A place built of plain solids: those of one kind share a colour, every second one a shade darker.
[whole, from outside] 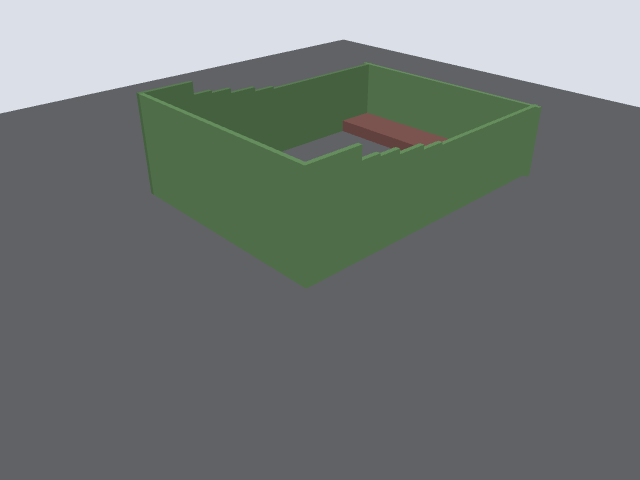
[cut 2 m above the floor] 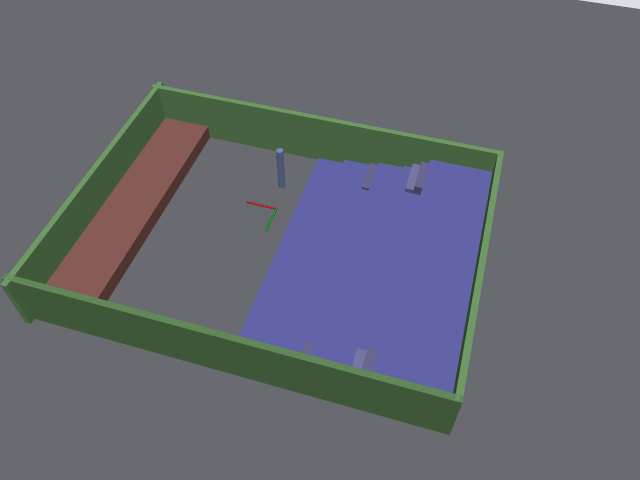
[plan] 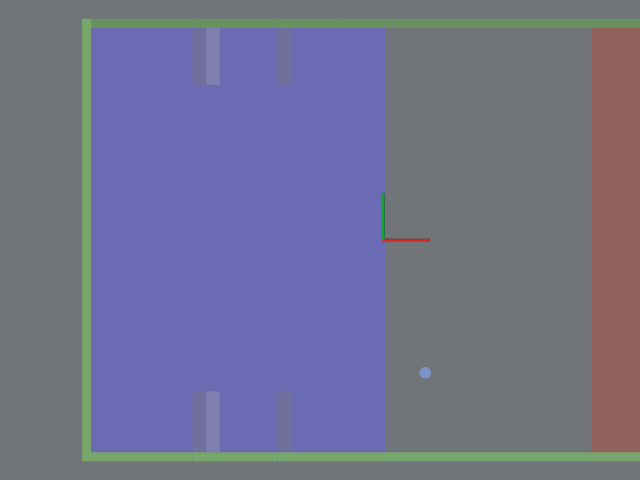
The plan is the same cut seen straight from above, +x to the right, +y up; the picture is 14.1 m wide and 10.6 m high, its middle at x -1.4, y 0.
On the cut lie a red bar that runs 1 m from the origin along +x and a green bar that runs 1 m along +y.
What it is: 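A raked hall of assembly; its floor steps down in tiers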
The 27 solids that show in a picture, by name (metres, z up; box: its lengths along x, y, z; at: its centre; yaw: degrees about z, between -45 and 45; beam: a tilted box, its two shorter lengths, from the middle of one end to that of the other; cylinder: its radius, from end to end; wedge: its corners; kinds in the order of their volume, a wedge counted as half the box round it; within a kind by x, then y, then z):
{
 "floor_1": {"box": [2.25, 9.37, 9.0], "at": [-5.33, 0.0, -3.35]},
 "floor_2": {"box": [0.9, 9.37, 9.0], "at": [-3.76, 0.0, -3.89]},
 "floor_3": {"box": [0.98, 9.37, 9.0], "at": [-2.83, 0.0, -4.0]},
 "floor_4": {"box": [1.32, 9.37, 9.0], "at": [-1.68, 0.0, -4.21]},
 "floor_5": {"box": [1.07, 9.37, 9.0], "at": [-0.49, 0.0, -4.39]},
 "wall_1": {"box": [0.2, 9.78, 12.17], "at": [-6.55, 0.0, -1.76]},
 "wall_2": {"box": [2.45, 0.2, 12.17], "at": [-5.43, -4.79, -1.76]},
 "wall_3": {"box": [2.45, 0.2, 12.17], "at": [-5.43, 4.79, -1.76]},
 "wall_4": {"box": [0.9, 0.2, 12.17], "at": [-3.76, -4.79, -2.31]},
 "wall_5": {"box": [0.9, 0.2, 12.17], "at": [-3.76, 4.79, -2.31]},
 "wall_6": {"box": [0.98, 0.2, 12.17], "at": [-2.83, -4.79, -2.41]},
 "wall_7": {"box": [0.98, 0.2, 12.17], "at": [-2.83, 4.79, -2.41]},
 "wall_8": {"box": [1.31, 0.2, 12.17], "at": [-1.68, -4.79, -2.62]},
 "wall_9": {"box": [1.31, 0.2, 12.17], "at": [-1.68, 4.79, -2.62]},
 "wall_10": {"box": [1.07, 0.2, 12.17], "at": [-0.49, -4.79, -2.81]},
 "wall_11": {"box": [1.07, 0.2, 12.17], "at": [-0.49, 4.79, -2.81]},
 "wall_12": {"box": [6.71, 0.2, 12.17], "at": [3.4, -4.79, -2.92]},
 "wall_13": {"box": [6.71, 0.2, 12.17], "at": [3.4, 4.79, -2.92]},
 "wall_14": {"box": [0.2, 10.18, 12.17], "at": [6.55, 0.0, -2.92]},
 "stage_1": {"box": [1.86, 9.37, 0.62], "at": [5.52, 0.0, 0.26]},
 "tread_1": {"box": [0.3, 1.34, 0.36], "at": [-4.06, -4.01, 0.79]},
 "tread_2": {"box": [0.3, 1.27, 0.36], "at": [-4.06, 4.05, 0.79]},
 "tread_3": {"box": [0.3, 1.34, 0.18], "at": [-3.76, -4.01, 0.7]},
 "tread_4": {"box": [0.3, 1.27, 0.18], "at": [-3.76, 4.05, 0.7]},
 "tread_5": {"box": [0.32, 1.34, 0.1], "at": [-2.18, -4.01, 0.35]},
 "tread_6": {"box": [0.32, 1.27, 0.1], "at": [-2.18, 4.05, 0.35]},
 "roll_1": {"cylinder": 0.13, "from": [0.92, -2.93, 0.0], "to": [0.92, -2.93, 1.76]}
}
